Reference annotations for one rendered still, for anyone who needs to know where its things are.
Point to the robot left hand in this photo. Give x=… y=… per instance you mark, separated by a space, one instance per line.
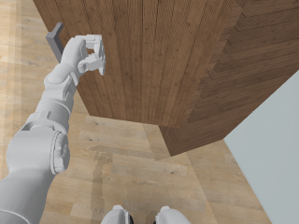
x=76 y=55

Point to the robot shin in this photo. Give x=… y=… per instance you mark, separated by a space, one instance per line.
x=164 y=208
x=117 y=207

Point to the left robot shin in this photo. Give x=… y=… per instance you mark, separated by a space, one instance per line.
x=117 y=207

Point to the cupboard door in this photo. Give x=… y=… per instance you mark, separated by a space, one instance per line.
x=156 y=53

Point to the robot left forearm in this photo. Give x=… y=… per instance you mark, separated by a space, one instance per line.
x=55 y=106

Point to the right robot shin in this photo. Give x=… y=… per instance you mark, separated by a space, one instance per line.
x=164 y=208

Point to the robot left upper arm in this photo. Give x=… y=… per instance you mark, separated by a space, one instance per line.
x=34 y=159

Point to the handle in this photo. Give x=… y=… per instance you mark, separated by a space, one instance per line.
x=55 y=42

